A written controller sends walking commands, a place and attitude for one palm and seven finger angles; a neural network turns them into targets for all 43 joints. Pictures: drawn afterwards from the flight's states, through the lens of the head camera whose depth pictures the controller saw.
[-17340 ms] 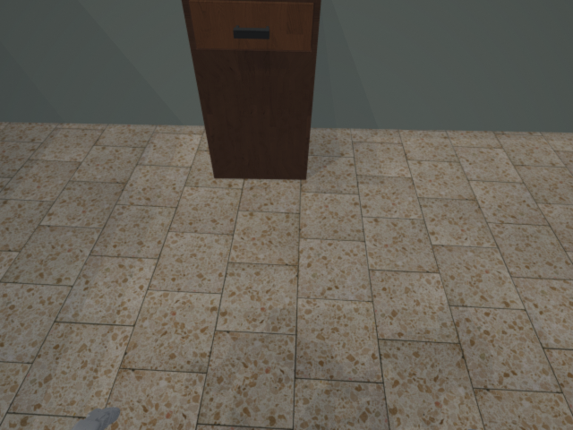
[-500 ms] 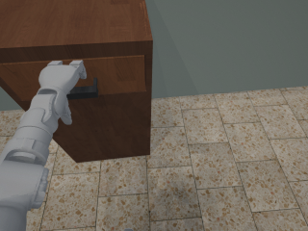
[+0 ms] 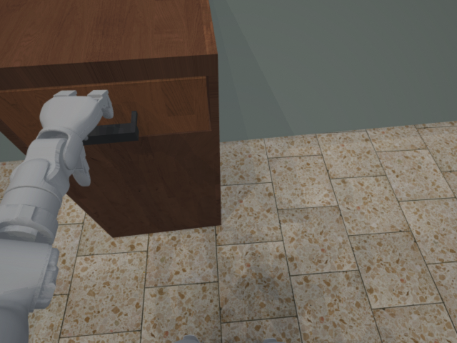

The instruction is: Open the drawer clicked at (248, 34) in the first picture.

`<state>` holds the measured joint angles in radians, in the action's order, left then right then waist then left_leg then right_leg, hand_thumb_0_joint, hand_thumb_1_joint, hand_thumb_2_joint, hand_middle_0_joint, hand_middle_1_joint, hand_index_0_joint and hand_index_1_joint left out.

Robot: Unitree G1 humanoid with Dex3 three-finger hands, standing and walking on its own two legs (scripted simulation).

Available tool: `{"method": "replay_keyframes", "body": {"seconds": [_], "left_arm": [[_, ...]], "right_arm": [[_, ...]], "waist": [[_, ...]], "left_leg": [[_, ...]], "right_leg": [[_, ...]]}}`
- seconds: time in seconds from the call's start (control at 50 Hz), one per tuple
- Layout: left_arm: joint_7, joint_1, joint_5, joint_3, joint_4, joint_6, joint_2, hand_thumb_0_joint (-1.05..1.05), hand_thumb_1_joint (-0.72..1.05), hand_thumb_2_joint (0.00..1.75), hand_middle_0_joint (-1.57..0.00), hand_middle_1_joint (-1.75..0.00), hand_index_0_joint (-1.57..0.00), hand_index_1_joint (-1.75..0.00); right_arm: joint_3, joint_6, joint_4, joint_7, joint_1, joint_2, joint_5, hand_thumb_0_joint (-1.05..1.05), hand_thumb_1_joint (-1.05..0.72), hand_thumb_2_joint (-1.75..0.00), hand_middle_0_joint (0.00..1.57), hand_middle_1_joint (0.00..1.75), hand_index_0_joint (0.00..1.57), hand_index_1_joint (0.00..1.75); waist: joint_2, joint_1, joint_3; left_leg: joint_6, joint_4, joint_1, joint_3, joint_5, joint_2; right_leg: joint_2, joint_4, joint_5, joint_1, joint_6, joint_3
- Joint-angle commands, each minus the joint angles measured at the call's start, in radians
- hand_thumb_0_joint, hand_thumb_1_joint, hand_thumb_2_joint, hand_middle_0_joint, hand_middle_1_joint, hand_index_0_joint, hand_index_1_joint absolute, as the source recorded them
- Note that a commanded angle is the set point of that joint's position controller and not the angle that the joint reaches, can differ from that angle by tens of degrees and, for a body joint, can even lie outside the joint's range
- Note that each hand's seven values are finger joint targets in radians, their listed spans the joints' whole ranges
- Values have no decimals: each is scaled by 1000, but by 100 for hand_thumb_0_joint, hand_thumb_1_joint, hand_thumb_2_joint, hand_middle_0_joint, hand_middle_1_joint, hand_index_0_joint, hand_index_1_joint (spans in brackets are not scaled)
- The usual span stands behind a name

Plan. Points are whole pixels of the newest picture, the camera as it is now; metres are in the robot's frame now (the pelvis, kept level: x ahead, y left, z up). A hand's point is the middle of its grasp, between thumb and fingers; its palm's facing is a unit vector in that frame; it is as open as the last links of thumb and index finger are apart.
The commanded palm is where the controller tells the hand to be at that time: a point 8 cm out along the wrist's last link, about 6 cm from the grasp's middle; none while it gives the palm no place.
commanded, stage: move the hooked fingers above the handle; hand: left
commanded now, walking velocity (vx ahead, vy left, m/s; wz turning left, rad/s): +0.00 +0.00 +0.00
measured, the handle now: (107, 125) +0.54 +0.25 +0.00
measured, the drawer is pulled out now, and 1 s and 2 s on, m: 0.00 0.00 0.00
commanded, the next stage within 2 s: lower the fingers behind the handle in 0.42 s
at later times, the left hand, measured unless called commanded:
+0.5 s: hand (81, 134) +0.48 +0.27 +0.05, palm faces -0.17 +0.02 -0.99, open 13.7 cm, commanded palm +0.48 +0.26 +0.12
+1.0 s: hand (101, 127) +0.50 +0.24 +0.05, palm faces -0.08 +0.01 -1.00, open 13.8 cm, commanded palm +0.48 +0.25 +0.08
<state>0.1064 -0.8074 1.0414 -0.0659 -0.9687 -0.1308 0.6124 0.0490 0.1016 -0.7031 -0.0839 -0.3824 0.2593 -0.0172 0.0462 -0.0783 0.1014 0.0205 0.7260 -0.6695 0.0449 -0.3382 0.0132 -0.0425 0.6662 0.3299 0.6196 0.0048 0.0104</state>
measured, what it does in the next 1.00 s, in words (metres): stands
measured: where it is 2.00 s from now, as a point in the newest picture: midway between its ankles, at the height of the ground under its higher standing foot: outside the picture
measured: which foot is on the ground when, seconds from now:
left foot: down 0.00-1.00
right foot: down 0.00-1.00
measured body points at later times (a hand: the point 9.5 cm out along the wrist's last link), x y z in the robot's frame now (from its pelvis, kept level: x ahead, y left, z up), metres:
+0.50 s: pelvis +0.00 +0.00 +0.00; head +0.09 +0.00 +0.44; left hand +0.48 +0.27 +0.11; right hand +0.01 -0.26 -0.13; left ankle +0.00 +0.11 -0.71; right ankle -0.01 -0.12 -0.71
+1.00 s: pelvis +0.00 +0.01 -0.01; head +0.09 +0.00 +0.43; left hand +0.50 +0.24 +0.10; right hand +0.01 -0.26 -0.14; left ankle +0.00 +0.11 -0.71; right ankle -0.01 -0.12 -0.71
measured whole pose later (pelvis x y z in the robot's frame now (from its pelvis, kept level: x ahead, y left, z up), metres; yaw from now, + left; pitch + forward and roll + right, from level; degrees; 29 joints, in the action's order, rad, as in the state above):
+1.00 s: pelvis +0.00 +0.01 -0.01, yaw -2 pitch +18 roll -2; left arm 0.24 -0.93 1.09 -0.04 -1.17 0.04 0.54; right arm 0.01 0.12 -0.70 -0.04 -0.34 0.25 -0.02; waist 0.05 -0.13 0.14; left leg 0.03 0.77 -0.74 0.02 -0.36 0.01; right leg -0.05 0.72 0.34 0.70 -0.01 0.04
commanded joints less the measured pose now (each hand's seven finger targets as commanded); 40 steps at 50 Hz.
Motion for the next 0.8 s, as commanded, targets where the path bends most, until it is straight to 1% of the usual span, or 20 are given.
{"method": "replay_keyframes", "body": {"seconds": [0.0,0.06,0.12,0.14,0.16,0.18,0.22,0.26,0.3,0.34,0.36,0.38,0.46,0.48,0.5,0.54,0.62,0.66,0.72,0.78], "left_arm": [[122,-558,-21,107,279,-83,191,0,-50,30,-30,-120,-30,-120],[217,-539,4,199,154,1,294,0,-50,30,-30,-120,-30,-120],[266,-504,35,212,68,128,336,0,-50,30,-30,-120,-30,-120],[264,-484,46,234,52,160,362,0,-50,30,-30,-120,-30,-120],[253,-457,53,209,29,191,343,0,-50,30,-30,-120,-30,-120],[237,-454,53,202,26,210,341,0,-50,30,-30,-120,-30,-120],[207,-444,50,191,5,241,344,0,-50,30,-30,-120,-30,-120],[173,-421,39,171,-53,259,339,0,-50,30,-30,-120,-30,-120],[124,-417,19,141,-53,241,309,0,-50,30,-30,-120,-30,-120],[75,-468,8,129,15,170,305,0,-50,30,-30,-120,-30,-120],[57,-473,12,133,45,129,316,0,-50,30,-30,-120,-30,-120],[43,-490,19,108,83,88,287,0,-50,30,-30,-120,-30,-120],[46,-546,4,38,251,-56,156,0,-50,30,-30,-120,-30,-120],[64,-529,1,87,245,-70,197,0,-50,30,-30,-120,-30,-120],[83,-542,-2,88,262,-78,188,0,-50,30,-30,-120,-30,-120],[129,-506,-10,126,219,-68,196,0,-50,30,-30,-120,-30,-120],[225,-446,18,167,72,45,229,0,-50,30,-30,-120,-30,-120],[251,-472,45,160,82,96,230,0,-50,30,-30,-120,-30,-120],[248,-501,55,130,70,155,202,0,-50,30,-30,-120,-30,-120],[219,-475,49,120,-40,213,216,0,-50,30,-30,-120,-30,-120]], "right_arm": [[66,-33,42,-2,-114,150,14,0,-90,-90,20,30,20,30],[50,-24,28,19,-101,160,20,0,-90,-90,20,30,20,30],[36,-10,42,40,-66,166,26,0,-90,-90,20,30,20,30],[36,-5,50,45,-62,169,25,0,-90,-90,20,30,20,30],[35,0,57,47,-63,167,22,0,-90,-90,20,30,20,30],[37,5,61,47,-67,169,16,0,-90,-90,20,30,20,30],[35,17,68,43,-54,173,8,0,-90,-90,20,30,20,30],[26,26,70,31,-44,175,-3,0,-90,-90,20,30,20,30],[25,17,88,16,-41,179,-13,0,-90,-90,20,30,20,30],[30,3,95,-1,-55,180,-13,0,-90,-90,20,30,20,30],[33,-3,95,-7,-68,178,-11,0,-90,-90,20,30,20,30],[38,-9,94,-14,-75,172,-8,0,-90,-90,20,30,20,30],[61,-31,72,-13,-108,151,10,0,-90,-90,20,30,20,30],[64,-31,62,-11,-117,154,12,0,-90,-90,20,30,20,30],[64,-32,60,-5,-118,153,14,0,-90,-90,20,30,20,30],[65,-29,44,10,-128,154,20,0,-90,-90,20,30,20,30],[55,-18,35,41,-113,164,24,0,-90,-90,20,30,20,30],[56,-15,38,53,-115,169,28,0,-90,-90,20,30,20,30],[64,-9,36,62,-120,172,27,0,-90,-90,20,30,20,30],[52,5,33,51,-113,179,16,0,-90,-90,20,30,20,30]], "waist": [[145,-55,426],[103,-29,406],[100,4,433],[63,22,478],[69,21,505],[28,18,507],[-16,16,475],[-79,0,394],[-130,-19,335],[-116,-44,367],[-77,-40,396],[-44,-56,395],[85,-75,418],[87,-62,410],[118,-60,420],[119,-42,427],[68,-22,392],[100,-11,469],[79,-30,508],[-27,-46,420]], "left_leg": [[9,-8,389,-10,374,-2],[7,-9,265,-18,369,6],[6,-16,195,-48,375,12],[8,-15,194,-55,403,13],[9,-13,200,-67,422,11],[10,-16,196,-69,434,8],[15,-37,176,-81,387,6],[23,-61,138,-85,318,5],[31,-79,129,-84,247,5],[40,-75,171,-80,253,1],[41,-70,190,-78,259,4],[41,-62,224,-70,270,2],[27,-26,378,-35,359,-10],[20,-18,376,-23,372,-11],[13,-12,390,-15,396,-11],[4,3,375,-12,457,-9],[3,1,242,-25,410,-5],[-4,11,268,-27,486,-7],[-2,23,300,-34,519,-14],[13,-4,207,-45,392,-8]], "right_leg": [[-21,-34,-221,15,33,-26],[-18,-5,-241,-20,35,-39],[-14,10,-289,-96,34,-41],[-17,13,-325,-148,34,-38],[-15,14,-365,-176,30,-33],[-15,8,-392,-200,26,-32],[-10,-17,-380,-227,17,-23],[-4,-45,-349,-231,10,-15],[1,-75,-304,-227,3,-11],[4,-85,-315,-230,2,2],[4,-81,-316,-229,2,9],[1,-77,-309,-191,6,7],[-16,-61,-252,-33,20,-11],[-21,-48,-245,-14,26,-17],[-23,-36,-239,9,29,-24],[-27,-18,-261,15,36,-36],[-25,11,-259,0,36,-50],[-26,30,-307,-25,38,-53],[-29,23,-341,-45,30,-50],[-23,-6,-306,-77,21,-40]]}}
